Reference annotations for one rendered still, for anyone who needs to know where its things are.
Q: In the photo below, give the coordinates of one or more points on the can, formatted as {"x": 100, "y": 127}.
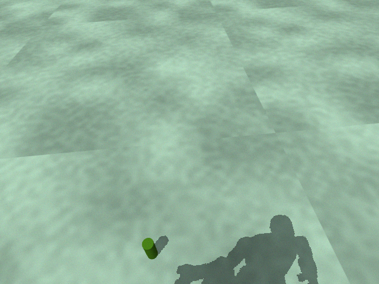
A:
{"x": 150, "y": 248}

